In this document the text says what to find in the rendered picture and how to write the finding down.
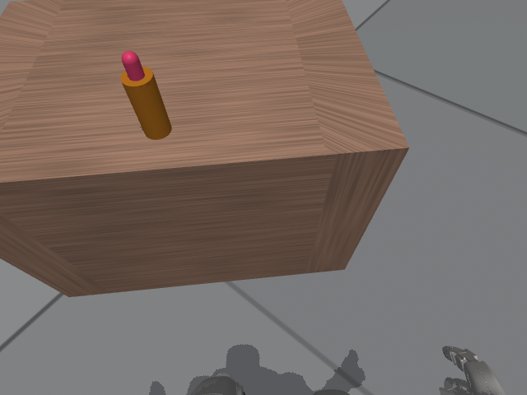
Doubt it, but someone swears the right robot hand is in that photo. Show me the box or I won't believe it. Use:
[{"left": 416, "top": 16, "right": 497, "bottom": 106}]
[{"left": 439, "top": 346, "right": 506, "bottom": 395}]

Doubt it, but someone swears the bottle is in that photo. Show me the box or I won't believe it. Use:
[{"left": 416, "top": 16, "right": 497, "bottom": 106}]
[{"left": 120, "top": 51, "right": 172, "bottom": 140}]

